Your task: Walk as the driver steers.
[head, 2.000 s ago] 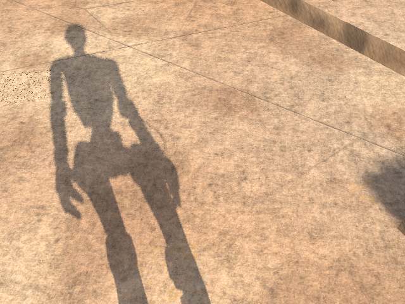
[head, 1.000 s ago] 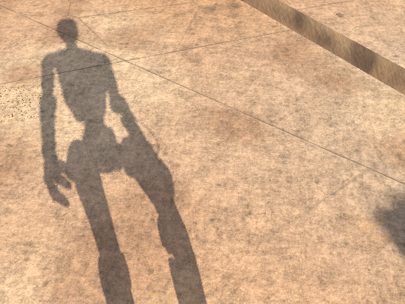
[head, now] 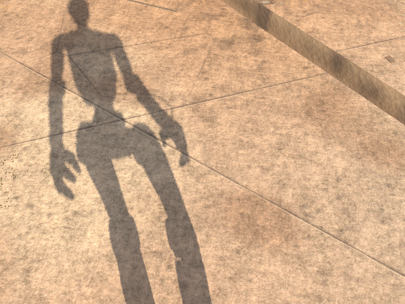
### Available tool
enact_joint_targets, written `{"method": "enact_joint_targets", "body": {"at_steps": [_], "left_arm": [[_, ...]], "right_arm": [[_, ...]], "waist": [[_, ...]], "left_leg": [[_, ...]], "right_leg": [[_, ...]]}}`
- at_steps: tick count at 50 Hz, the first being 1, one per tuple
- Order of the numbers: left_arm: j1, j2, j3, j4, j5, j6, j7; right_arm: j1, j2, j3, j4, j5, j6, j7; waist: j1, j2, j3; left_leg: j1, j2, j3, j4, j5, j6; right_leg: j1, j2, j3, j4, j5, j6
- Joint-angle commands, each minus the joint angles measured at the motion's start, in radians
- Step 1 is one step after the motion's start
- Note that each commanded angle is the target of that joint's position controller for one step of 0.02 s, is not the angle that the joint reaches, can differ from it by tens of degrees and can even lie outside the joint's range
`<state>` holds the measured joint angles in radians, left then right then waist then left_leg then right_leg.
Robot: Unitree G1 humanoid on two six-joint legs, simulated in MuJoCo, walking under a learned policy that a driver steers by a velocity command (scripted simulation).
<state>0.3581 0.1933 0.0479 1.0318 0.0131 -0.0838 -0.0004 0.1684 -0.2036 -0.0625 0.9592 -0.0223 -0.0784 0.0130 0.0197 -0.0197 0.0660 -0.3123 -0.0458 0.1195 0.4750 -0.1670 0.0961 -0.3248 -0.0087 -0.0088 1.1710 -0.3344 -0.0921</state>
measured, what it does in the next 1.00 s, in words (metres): walks ahead: right foot, then left foot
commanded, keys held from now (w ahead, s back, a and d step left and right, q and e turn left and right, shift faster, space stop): w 0.46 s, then w+q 0.54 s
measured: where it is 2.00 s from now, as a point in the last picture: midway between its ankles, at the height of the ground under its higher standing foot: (161, 156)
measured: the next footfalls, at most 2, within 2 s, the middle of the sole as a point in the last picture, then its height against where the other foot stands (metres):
right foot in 0.42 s outside the picture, level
left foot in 1.00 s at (190, 243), level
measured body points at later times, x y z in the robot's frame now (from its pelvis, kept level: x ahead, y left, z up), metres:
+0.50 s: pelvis +0.28 -0.04 -0.01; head +0.32 -0.05 +0.44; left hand +0.43 +0.20 -0.13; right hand +0.23 -0.28 -0.16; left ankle +0.10 +0.06 -0.66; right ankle +0.37 -0.10 -0.73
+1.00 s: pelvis +0.55 -0.01 -0.02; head +0.58 +0.00 +0.43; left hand +0.43 +0.21 -0.16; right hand +0.77 -0.19 -0.13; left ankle +0.63 +0.06 -0.74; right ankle +0.38 -0.11 -0.72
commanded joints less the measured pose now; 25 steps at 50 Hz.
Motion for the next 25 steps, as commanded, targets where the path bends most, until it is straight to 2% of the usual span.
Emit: {"method": "enact_joint_targets", "body": {"at_steps": [1,3,5,8,11,14,16,18,19,20,21,22,23,24,25], "left_arm": [[0.062,0.031,0.012,-0.041,0.025,0.015,-0.014],[0.036,0.027,0.013,-0.054,0.027,0.032,-0.023],[-0.052,0.038,0.014,-0.088,0.026,0.041,-0.028],[-0.194,0.048,0.011,-0.138,0.019,0.043,-0.031],[-0.302,0.033,-0.001,-0.174,0.01,0.038,-0.032],[-0.382,0.038,-0.005,-0.202,0.008,0.033,-0.031],[-0.411,0.049,-0.003,-0.22,0.008,0.027,-0.029],[-0.387,0.061,0.003,-0.221,0.009,0.018,-0.026],[-0.332,0.071,0.009,-0.206,0.009,0.013,-0.021],[-0.22,0.087,0.02,-0.17,0.01,0.007,-0.013],[-0.044,0.113,0.035,-0.111,0.021,-0.003,-0.004],[0.134,0.198,0.058,-0.078,0.047,-0.01,0.007],[0.151,0.277,0.077,-0.073,0.048,-0.003,0.0],[0.049,0.222,0.068,-0.092,0.012,0.01,-0.006],[-0.059,0.157,0.048,-0.111,0.005,0.007,-0.009]], "right_arm": [[0.108,-0.033,0.002,0.015,0.009,-0.02,-0.007],[0.164,-0.063,-0.002,0.037,0.011,-0.033,-0.011],[0.199,-0.088,-0.004,0.046,0.011,-0.036,-0.011],[0.254,-0.081,0.003,0.055,0.012,-0.033,-0.01],[0.306,-0.084,0.007,0.066,0.012,-0.034,-0.012],[0.359,-0.09,0.008,0.085,0.007,-0.032,-0.018],[0.373,-0.097,0.006,0.095,0.0,-0.029,-0.025],[0.351,-0.109,0.002,0.097,-0.004,-0.026,-0.032],[0.334,-0.12,-0.001,0.095,-0.006,-0.025,-0.034],[0.32,-0.129,-0.004,0.095,-0.007,-0.021,-0.034],[0.302,-0.125,-0.002,0.089,-0.001,-0.017,-0.032],[0.305,-0.091,0.009,0.055,0.011,-0.017,-0.028],[0.436,0.001,0.022,0.049,0.05,-0.016,-0.015],[0.346,-0.093,-0.001,0.051,0.024,-0.009,-0.019],[0.255,-0.091,-0.004,0.022,0.021,-0.012,-0.015]], "waist": [[0.012,0.07,-0.035],[0.022,0.07,-0.028],[0.014,0.07,-0.002],[-0.017,0.074,0.028],[-0.047,0.081,0.034],[-0.072,0.089,0.041],[-0.072,0.091,0.05],[-0.045,0.093,0.038],[-0.017,0.101,0.009],[0.03,0.099,-0.049],[0.102,0.067,-0.142],[0.153,-0.031,-0.274],[0.083,-0.254,-0.376],[0.065,-0.065,-0.29],[0.034,-0.028,-0.145]], "left_leg": [[0.14,0.27,-0.306,-0.315,0.085,0.104],[0.135,0.251,-0.256,-0.329,0.184,0.11],[0.147,0.239,-0.223,-0.355,0.2,0.111],[0.19,0.218,-0.187,-0.37,0.262,0.103],[0.24,0.21,-0.154,-0.363,0.338,0.09],[0.337,0.232,-0.147,-0.342,0.39,0.094],[0.406,0.26,-0.149,-0.312,0.446,0.099],[0.445,0.276,-0.135,-0.245,0.596,0.088],[0.447,0.274,-0.123,-0.175,0.734,0.076],[0.441,0.261,-0.109,-0.045,0.83,0.064],[0.356,0.22,-0.076,0.155,0.768,0.044],[0.14,0.165,-0.039,0.462,0.41,0.025],[-0.217,-0.038,-0.043,0.816,-0.362,-0.011],[-0.304,0.025,-0.181,0.871,-0.31,0.009],[-0.321,0.068,-0.18,0.832,-0.208,0.012]], "right_leg": [[-0.178,-0.085,0.042,-0.008,0.069,0.011],[-0.202,-0.09,0.02,-0.042,0.098,0.028],[-0.275,-0.107,0.001,-0.104,0.166,0.046],[-0.344,-0.113,-0.024,-0.255,0.268,0.067],[-0.321,-0.088,-0.056,-0.422,0.339,0.068],[-0.321,-0.063,-0.074,-0.522,0.344,0.05],[-0.324,-0.053,-0.072,-0.566,0.301,0.027],[-0.26,-0.027,-0.081,-0.609,0.226,-0.004],[-0.174,0.003,-0.093,-0.628,0.184,-0.022],[-0.045,0.038,-0.105,-0.661,0.169,-0.042],[0.179,0.037,-0.097,-0.712,0.217,-0.069],[0.446,-0.186,0.146,-0.717,0.152,-0.123],[0.674,-0.441,0.65,-0.85,0.104,-0.272],[0.574,-0.388,0.626,-0.9,0.0,-0.226],[0.414,-0.358,0.456,-0.928,0.014,-0.183]]}}
Velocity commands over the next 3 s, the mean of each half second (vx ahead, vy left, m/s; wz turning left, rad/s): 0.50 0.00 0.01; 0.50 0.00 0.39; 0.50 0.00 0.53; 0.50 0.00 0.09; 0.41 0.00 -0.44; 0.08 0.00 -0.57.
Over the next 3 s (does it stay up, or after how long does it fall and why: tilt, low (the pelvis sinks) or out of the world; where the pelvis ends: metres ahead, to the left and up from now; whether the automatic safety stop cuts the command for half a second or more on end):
stays up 1.30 0.34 0.00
